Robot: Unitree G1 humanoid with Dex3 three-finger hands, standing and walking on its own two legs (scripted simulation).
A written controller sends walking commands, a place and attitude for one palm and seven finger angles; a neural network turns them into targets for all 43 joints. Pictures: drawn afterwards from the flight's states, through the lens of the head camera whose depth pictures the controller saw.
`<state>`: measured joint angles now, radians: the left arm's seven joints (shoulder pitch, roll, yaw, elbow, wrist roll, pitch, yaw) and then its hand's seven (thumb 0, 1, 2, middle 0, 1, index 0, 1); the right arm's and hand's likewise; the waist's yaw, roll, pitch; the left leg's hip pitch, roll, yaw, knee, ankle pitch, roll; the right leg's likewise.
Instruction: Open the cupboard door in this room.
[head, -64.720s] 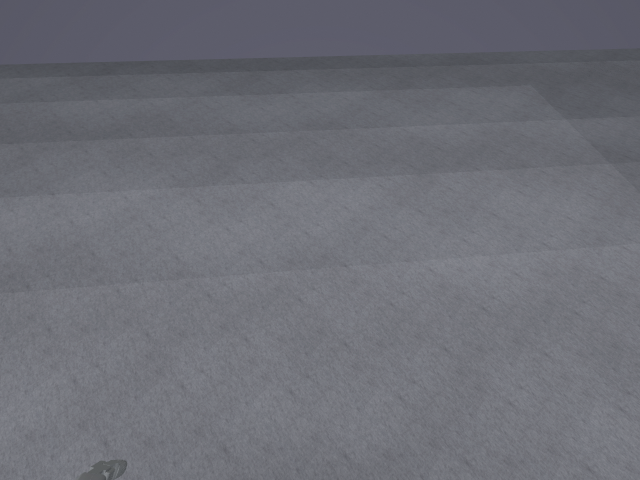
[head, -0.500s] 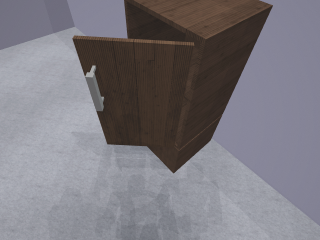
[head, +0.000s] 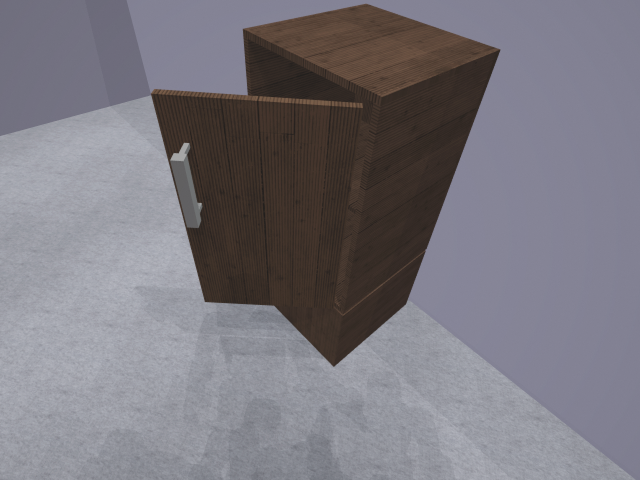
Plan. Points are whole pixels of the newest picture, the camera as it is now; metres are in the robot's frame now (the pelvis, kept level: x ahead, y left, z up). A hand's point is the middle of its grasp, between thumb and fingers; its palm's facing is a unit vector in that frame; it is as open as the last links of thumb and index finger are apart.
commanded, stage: come to a stop and stand still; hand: left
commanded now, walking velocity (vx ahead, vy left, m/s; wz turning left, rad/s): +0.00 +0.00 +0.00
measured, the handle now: (189, 186) +0.62 +0.28 +0.01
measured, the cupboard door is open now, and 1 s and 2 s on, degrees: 46 46 46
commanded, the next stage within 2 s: look again from close up in 0.68 s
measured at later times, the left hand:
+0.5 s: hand out of the picture -0.04 +0.20 -0.18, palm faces +0.01 -0.99 -0.15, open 7.4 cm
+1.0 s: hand out of the picture -0.06 +0.21 -0.17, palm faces +0.02 -0.99 -0.17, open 7.4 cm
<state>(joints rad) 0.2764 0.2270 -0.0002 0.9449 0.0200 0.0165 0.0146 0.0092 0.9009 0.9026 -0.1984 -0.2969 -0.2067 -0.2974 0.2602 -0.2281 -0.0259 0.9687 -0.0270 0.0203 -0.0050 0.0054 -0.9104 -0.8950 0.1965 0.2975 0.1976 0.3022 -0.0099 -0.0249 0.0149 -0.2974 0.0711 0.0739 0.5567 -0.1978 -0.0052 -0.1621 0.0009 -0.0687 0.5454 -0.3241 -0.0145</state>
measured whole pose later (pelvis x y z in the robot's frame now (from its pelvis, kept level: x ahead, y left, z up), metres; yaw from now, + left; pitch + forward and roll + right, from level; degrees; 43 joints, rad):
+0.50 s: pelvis -0.01 +0.04 +0.01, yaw -1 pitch -2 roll -1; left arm 0.38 0.15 0.00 1.05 0.03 0.01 0.03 0.01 0.90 0.90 -0.20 -0.30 -0.20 -0.30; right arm 0.30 -0.13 -0.02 1.08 -0.01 0.02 0.00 0.01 -0.91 -0.89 0.20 0.30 0.20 0.30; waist 0.00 -0.02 0.03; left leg -0.31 0.03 0.12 0.48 -0.14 0.05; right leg -0.19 -0.04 -0.03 0.47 -0.25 0.04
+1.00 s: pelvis -0.02 +0.05 +0.01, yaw -2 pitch -1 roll -1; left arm 0.41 0.13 0.01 1.07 0.03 0.00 0.04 0.01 0.90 0.90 -0.19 -0.30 -0.20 -0.30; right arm 0.30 -0.14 -0.04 1.08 -0.01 0.02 -0.01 0.01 -0.92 -0.89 0.20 0.30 0.20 0.30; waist 0.00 -0.01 0.00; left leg -0.32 0.02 0.13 0.46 -0.13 0.06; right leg -0.21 -0.05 -0.01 0.47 -0.24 0.04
